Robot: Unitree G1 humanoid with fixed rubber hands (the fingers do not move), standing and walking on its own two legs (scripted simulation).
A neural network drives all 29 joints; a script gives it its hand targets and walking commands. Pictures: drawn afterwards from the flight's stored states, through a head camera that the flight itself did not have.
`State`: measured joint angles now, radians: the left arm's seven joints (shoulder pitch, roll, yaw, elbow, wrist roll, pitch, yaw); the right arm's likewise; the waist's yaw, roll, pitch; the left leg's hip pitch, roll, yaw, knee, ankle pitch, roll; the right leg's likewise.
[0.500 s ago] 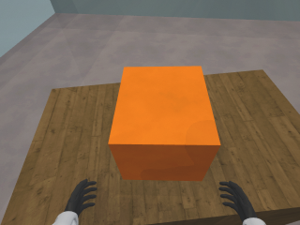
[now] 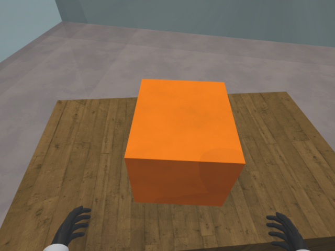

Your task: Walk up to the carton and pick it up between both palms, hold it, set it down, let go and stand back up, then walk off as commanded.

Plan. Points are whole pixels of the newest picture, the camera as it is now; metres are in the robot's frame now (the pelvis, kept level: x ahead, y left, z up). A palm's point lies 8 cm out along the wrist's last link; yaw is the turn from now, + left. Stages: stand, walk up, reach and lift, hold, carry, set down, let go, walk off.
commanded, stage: stand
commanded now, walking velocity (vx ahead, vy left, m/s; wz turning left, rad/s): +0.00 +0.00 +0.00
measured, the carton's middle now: (180, 140) +0.46 -0.01 -0.02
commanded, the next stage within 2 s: walk off in 1.32 s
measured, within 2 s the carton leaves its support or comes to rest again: neither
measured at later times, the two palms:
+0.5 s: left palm (61, 243) +0.18 +0.27 -0.06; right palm (298, 250) +0.17 -0.27 -0.05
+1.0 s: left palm (56, 250) +0.16 +0.28 -0.06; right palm out of the picture +0.17 -0.27 -0.06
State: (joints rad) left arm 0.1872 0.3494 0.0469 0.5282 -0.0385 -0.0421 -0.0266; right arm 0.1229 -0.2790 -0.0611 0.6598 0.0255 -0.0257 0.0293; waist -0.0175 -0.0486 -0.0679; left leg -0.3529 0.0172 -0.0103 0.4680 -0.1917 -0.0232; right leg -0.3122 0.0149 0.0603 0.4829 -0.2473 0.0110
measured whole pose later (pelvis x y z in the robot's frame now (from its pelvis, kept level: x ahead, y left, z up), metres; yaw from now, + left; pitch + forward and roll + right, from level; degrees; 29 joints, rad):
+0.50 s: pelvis +0.00 +0.00 +0.00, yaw +0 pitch +4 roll +0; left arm 0.20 0.35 0.05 0.53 -0.04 -0.05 -0.02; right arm 0.13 -0.28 -0.07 0.66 0.03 -0.03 0.03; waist -0.02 -0.05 -0.07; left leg -0.35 0.02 -0.01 0.48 -0.19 -0.02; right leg -0.31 0.01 0.06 0.49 -0.25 0.01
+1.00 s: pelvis +0.00 +0.00 +0.00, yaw +0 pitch +3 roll +0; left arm 0.22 0.36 0.05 0.53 -0.04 -0.05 -0.02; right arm 0.13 -0.29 -0.08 0.66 0.03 -0.04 0.03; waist -0.02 -0.03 -0.07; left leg -0.35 0.02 -0.01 0.49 -0.20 -0.02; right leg -0.31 0.01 0.06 0.50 -0.25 0.01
